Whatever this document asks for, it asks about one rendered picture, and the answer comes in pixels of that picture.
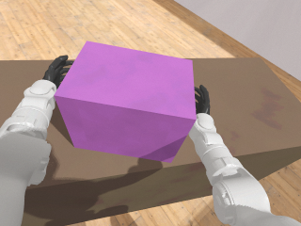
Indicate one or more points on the robot right upper arm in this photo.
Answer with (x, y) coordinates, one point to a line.
(241, 201)

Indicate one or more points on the carton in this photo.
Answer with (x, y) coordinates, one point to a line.
(128, 102)

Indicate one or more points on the robot left hand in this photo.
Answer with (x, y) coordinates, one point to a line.
(55, 70)

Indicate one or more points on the robot right hand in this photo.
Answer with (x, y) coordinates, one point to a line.
(203, 104)

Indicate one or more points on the pedestal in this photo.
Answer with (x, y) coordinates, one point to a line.
(257, 116)

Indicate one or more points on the left robot forearm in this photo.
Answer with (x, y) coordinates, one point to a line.
(33, 114)

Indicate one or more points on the robot left upper arm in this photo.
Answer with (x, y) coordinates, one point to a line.
(23, 162)

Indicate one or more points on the right robot forearm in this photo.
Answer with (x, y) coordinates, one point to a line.
(213, 153)

